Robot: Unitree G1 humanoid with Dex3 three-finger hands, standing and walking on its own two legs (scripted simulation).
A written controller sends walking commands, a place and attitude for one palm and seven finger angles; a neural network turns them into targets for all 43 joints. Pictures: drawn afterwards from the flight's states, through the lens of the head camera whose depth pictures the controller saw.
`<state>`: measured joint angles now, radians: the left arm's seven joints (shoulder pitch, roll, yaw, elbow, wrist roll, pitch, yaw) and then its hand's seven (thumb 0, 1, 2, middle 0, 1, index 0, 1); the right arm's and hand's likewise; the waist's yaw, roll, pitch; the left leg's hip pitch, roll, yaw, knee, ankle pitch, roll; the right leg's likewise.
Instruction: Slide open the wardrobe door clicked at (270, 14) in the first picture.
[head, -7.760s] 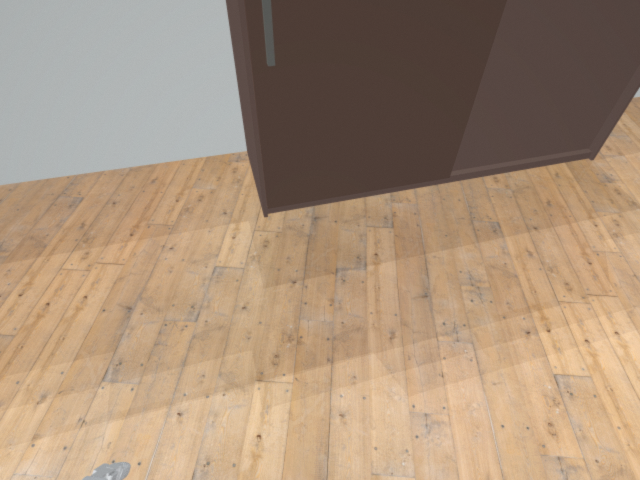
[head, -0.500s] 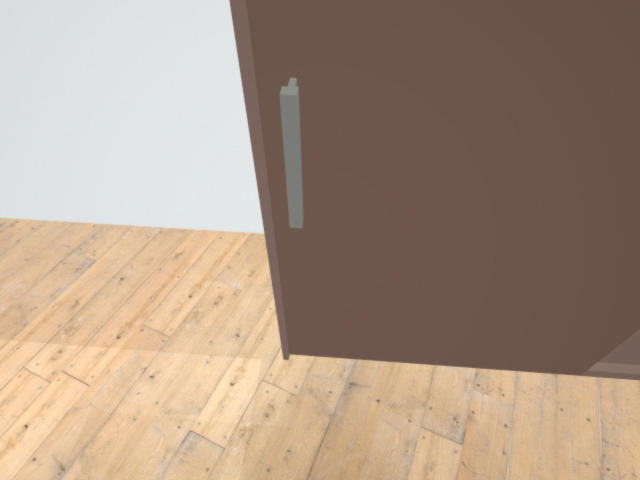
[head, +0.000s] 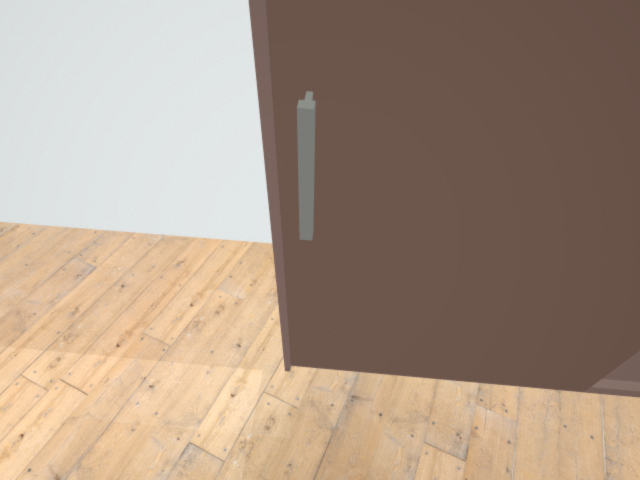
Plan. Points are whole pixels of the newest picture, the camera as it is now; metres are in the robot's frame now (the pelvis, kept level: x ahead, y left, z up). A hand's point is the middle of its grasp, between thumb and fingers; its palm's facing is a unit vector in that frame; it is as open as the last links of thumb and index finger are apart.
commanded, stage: look again from close up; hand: left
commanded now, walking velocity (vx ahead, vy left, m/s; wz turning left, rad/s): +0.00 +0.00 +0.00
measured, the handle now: (307, 172) +0.57 +0.06 +0.08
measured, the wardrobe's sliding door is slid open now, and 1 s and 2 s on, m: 0.00 0.00 0.00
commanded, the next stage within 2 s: shuffle to correct the standing spot in 0.90 s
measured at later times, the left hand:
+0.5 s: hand out of the picture -0.01 +0.15 -0.18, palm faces +0.04 -0.99 -0.16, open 7.4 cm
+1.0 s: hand out of the picture -0.02 +0.13 -0.17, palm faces +0.05 -0.99 -0.15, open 7.4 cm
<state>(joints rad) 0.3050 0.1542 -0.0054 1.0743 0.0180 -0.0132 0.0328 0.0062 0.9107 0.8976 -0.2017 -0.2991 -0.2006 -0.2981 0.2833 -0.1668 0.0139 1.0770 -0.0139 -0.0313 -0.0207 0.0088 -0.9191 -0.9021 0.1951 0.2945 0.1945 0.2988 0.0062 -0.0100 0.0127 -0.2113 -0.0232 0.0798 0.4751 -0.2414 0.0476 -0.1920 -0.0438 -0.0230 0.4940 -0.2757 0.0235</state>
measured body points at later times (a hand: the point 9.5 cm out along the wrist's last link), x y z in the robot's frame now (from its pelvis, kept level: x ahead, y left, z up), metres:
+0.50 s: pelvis +0.00 -0.01 +0.00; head +0.01 +0.00 +0.45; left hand -0.01 +0.20 -0.16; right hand +0.00 -0.23 -0.16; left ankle +0.01 +0.09 -0.74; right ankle -0.01 -0.13 -0.74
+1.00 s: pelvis +0.00 -0.02 +0.00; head +0.01 -0.02 +0.45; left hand -0.02 +0.19 -0.16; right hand +0.00 -0.23 -0.16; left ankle +0.01 +0.09 -0.74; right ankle -0.01 -0.13 -0.74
